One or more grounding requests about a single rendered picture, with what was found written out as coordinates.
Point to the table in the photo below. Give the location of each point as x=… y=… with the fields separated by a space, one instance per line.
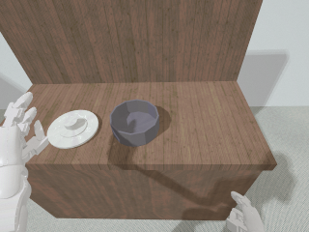
x=182 y=56

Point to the robot left forearm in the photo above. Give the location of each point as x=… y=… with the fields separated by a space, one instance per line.
x=15 y=191

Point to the right robot hand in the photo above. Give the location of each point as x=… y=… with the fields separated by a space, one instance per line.
x=248 y=220

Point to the left robot hand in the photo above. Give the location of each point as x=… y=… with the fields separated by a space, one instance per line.
x=15 y=128

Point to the pot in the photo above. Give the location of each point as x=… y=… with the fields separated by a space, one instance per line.
x=134 y=123

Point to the lid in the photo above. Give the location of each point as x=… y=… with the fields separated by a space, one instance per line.
x=61 y=138

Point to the knob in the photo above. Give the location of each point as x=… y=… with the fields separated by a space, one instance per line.
x=71 y=123

